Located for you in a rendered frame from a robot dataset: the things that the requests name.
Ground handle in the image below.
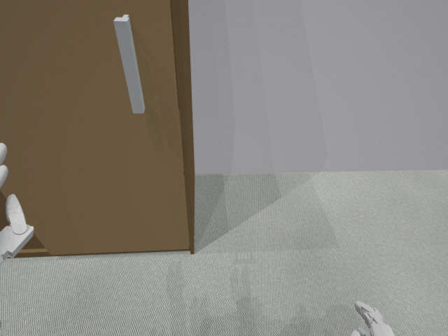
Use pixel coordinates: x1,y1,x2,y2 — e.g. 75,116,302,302
113,15,145,113

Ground wardrobe door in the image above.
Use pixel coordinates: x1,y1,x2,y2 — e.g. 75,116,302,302
0,0,189,255
0,191,45,249

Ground robot right hand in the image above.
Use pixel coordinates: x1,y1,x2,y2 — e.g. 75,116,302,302
351,301,395,336

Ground robot left hand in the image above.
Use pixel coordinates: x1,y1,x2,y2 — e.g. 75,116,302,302
0,143,34,265

